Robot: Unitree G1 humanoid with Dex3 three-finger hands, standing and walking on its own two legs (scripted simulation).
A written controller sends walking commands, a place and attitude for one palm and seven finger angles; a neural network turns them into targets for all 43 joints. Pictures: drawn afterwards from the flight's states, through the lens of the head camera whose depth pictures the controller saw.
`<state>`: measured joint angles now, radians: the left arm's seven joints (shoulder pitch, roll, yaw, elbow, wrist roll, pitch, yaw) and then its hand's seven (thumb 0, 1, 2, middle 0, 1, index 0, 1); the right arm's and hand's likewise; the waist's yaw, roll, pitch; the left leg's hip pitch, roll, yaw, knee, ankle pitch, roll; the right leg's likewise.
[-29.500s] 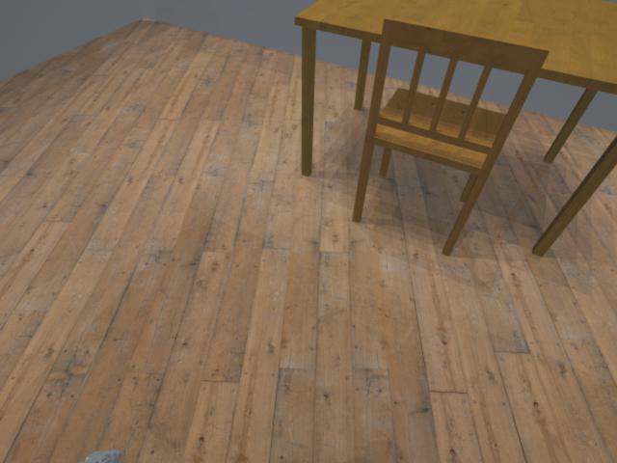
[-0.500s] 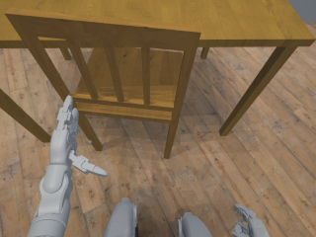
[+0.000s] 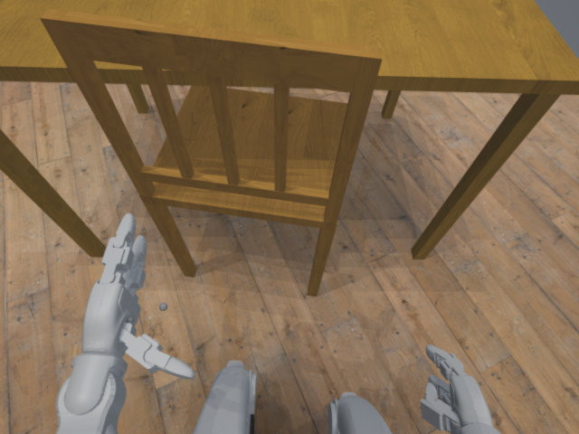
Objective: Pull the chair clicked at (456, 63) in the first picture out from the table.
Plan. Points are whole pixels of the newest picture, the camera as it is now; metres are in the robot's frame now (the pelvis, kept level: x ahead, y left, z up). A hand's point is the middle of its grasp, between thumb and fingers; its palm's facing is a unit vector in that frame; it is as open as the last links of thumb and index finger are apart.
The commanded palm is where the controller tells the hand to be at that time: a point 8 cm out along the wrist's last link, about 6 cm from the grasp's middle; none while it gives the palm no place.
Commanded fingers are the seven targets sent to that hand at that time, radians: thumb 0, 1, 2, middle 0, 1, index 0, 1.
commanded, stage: aim the fingers beside a spindle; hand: left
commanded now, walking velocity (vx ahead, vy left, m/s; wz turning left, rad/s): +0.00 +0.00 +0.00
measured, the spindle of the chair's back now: (226, 136) +0.57 +0.14 +0.03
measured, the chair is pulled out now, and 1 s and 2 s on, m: -0.08 -0.08 -0.08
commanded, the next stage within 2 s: push the fingers through the gap in 1.90 s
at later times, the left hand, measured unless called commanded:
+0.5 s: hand (173, 283) +0.30 +0.17 +0.03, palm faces +0.03 -1.00 -0.05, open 17.0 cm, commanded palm +0.28 +0.22 +0.03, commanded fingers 0.00 -0.50 0.30 -0.06 -0.08 -0.06 -0.08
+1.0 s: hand (176, 269) +0.32 +0.17 +0.03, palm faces +0.02 -1.00 -0.03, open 16.9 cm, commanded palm +0.30 +0.22 +0.03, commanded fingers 0.00 -0.50 0.30 -0.06 -0.08 -0.06 -0.08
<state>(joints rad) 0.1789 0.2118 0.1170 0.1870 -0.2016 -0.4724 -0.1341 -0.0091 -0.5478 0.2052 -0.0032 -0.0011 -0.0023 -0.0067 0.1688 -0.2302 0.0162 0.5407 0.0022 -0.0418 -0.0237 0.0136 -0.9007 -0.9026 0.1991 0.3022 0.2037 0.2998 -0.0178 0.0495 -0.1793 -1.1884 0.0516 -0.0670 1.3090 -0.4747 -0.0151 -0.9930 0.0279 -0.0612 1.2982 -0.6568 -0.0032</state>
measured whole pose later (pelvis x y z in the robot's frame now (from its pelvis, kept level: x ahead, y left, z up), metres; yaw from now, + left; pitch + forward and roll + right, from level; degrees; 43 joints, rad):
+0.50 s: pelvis +0.00 +0.00 +0.00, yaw +0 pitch +21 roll -4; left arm 0.11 0.21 0.12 0.20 -0.19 -0.43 -0.10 -0.01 -0.51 0.29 -0.05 -0.06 -0.05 -0.07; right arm 0.20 -0.23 0.01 0.56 0.00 -0.05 -0.02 0.01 -0.90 -0.90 0.20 0.30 0.20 0.30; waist -0.04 0.05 -0.19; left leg -1.19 0.05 -0.06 1.31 -0.48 -0.01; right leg -1.00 0.03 -0.05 1.29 -0.66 0.00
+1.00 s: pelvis +0.01 +0.01 +0.00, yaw -1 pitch +21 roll -4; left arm 0.02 0.21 0.12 0.28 -0.18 -0.42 -0.10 -0.01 -0.50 0.30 -0.06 -0.08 -0.06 -0.08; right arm 0.19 -0.23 0.01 0.57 0.00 -0.03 -0.02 0.01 -0.90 -0.90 0.20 0.30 0.20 0.30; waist -0.04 0.05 -0.18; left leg -1.18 0.05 -0.05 1.29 -0.48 -0.01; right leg -0.99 0.03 -0.04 1.28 -0.65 0.01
